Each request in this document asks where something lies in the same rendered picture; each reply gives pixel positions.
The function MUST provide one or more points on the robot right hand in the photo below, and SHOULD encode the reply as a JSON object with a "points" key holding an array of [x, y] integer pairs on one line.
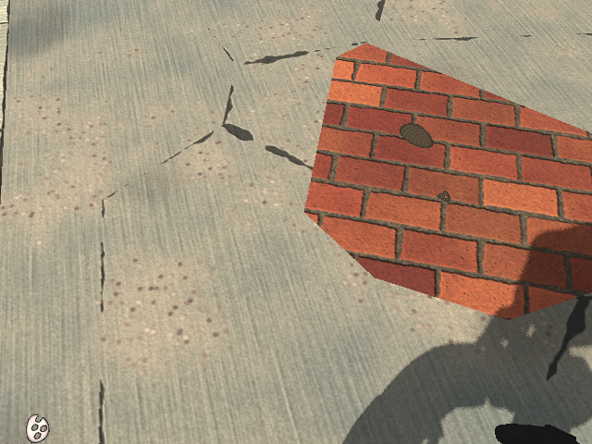
{"points": [[532, 434]]}

